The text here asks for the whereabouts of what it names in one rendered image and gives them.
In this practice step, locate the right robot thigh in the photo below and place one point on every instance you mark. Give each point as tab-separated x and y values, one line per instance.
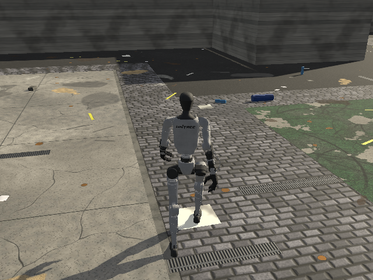
200	172

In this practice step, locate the left robot forearm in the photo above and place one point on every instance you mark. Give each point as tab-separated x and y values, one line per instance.
163	149

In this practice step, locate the right robot forearm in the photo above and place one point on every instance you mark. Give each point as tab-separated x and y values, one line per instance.
210	160

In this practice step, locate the robot left upper arm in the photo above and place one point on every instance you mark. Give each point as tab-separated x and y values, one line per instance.
168	122

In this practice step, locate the robot right hand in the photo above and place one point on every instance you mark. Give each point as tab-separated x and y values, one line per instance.
214	179

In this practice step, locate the robot right upper arm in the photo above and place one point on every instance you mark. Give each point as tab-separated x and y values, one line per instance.
204	123

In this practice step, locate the robot left hand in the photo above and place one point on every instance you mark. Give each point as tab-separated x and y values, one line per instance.
165	158

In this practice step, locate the robot head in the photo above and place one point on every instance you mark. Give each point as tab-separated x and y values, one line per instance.
186	101

